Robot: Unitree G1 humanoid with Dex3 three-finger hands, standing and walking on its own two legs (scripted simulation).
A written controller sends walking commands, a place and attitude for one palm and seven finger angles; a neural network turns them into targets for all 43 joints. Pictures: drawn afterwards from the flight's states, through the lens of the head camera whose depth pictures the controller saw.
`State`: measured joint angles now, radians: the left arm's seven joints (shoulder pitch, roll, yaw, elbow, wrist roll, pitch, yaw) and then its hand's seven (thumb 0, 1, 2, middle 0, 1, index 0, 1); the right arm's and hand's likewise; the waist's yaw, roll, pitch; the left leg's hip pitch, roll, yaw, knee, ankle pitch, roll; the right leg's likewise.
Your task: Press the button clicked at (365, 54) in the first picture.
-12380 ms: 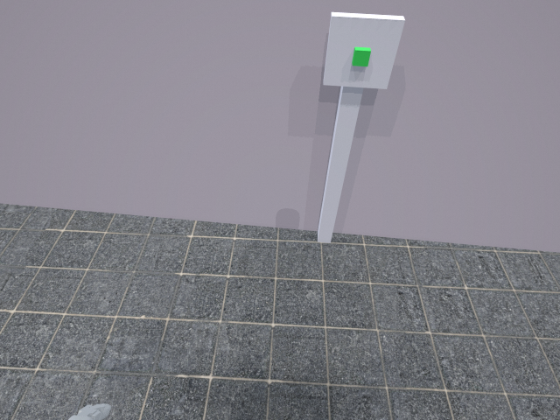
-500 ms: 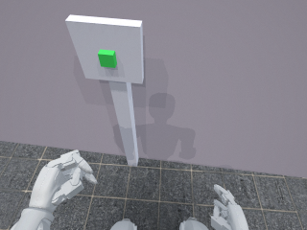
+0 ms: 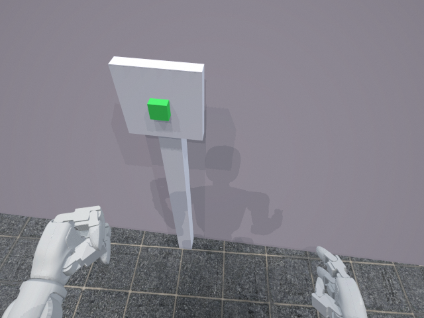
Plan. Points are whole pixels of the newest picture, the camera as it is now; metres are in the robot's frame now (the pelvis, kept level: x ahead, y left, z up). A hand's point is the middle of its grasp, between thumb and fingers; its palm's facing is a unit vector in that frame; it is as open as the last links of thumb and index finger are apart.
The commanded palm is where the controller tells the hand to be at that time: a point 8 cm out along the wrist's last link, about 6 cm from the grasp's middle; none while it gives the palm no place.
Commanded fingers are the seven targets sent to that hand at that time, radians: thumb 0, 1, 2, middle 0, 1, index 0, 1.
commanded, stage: raise the hand and make a fist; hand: left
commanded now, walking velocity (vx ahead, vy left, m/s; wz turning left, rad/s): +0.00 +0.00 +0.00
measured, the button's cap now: (159, 108) +0.49 +0.15 +0.13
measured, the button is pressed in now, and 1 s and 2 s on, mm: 0 0 0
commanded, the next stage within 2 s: aim a knuckle at the button in 0.76 s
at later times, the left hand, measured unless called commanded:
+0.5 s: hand (94, 212) +0.25 +0.20 +0.13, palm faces -0.01 -1.00 -0.06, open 3.1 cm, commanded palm +0.21 +0.25 +0.13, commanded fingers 0.00 0.90 0.90 -1.30 -1.50 -1.30 -1.50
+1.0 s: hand (99, 217) +0.24 +0.19 +0.12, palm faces +0.00 -1.00 -0.04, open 3.1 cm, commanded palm +0.23 +0.24 +0.13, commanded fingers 0.00 0.90 0.90 -1.30 -1.50 -1.30 -1.50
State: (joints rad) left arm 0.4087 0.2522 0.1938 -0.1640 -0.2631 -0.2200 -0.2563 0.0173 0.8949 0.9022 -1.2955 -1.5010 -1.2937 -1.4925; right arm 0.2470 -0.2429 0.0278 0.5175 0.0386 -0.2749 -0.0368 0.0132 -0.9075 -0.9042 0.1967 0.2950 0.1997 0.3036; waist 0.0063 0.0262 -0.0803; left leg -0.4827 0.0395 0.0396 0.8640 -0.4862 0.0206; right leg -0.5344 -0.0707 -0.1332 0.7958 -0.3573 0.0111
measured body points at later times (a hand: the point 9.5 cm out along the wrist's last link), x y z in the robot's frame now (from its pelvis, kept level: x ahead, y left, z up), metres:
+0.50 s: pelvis +0.01 -0.01 +0.02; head +0.01 -0.02 +0.47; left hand +0.24 +0.26 +0.13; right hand +0.18 -0.24 -0.05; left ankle -0.03 +0.10 -0.70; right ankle +0.03 -0.13 -0.70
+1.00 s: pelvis -0.01 -0.02 +0.02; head -0.01 -0.03 +0.47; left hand +0.23 +0.25 +0.13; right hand +0.17 -0.24 -0.05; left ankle -0.03 +0.10 -0.70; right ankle +0.03 -0.13 -0.70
